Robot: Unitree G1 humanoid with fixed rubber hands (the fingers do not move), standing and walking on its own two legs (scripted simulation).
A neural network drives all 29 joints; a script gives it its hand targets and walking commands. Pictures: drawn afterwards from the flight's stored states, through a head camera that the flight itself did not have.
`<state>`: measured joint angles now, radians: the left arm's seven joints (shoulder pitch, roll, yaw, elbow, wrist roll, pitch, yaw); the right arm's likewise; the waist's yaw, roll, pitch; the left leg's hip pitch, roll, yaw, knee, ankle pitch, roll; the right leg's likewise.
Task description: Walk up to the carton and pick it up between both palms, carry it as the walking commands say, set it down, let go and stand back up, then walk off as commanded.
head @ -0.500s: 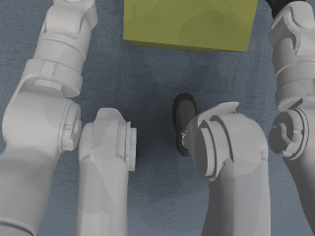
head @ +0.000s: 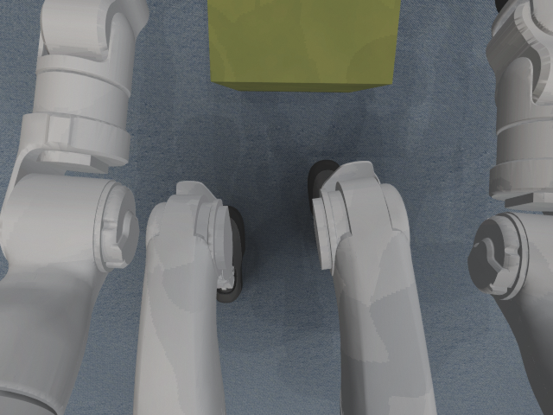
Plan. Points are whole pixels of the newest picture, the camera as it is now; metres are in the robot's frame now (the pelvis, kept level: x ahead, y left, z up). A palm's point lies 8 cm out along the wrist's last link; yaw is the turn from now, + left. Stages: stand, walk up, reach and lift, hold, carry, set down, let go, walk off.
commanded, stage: set down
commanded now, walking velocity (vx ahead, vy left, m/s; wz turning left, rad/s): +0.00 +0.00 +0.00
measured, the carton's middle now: (298, 7) +0.54 -0.09 -0.30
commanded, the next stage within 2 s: let go in 0.92 s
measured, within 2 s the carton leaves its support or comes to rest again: neither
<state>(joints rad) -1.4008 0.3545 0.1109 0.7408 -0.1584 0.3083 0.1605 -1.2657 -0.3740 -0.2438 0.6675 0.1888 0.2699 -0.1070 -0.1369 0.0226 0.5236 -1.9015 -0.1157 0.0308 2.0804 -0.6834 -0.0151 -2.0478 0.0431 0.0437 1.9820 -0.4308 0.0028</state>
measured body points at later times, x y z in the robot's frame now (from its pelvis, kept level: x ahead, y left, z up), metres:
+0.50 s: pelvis +0.00 +0.00 +0.13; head +0.36 -0.05 +0.38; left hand +0.59 +0.10 +0.01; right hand +0.51 -0.29 +0.00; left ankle +0.10 +0.11 -0.39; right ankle +0.16 -0.11 -0.39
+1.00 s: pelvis +0.01 +0.00 +0.23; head +0.35 -0.06 +0.51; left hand +0.59 +0.11 +0.11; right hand +0.50 -0.28 +0.09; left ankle +0.10 +0.11 -0.39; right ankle +0.16 -0.11 -0.39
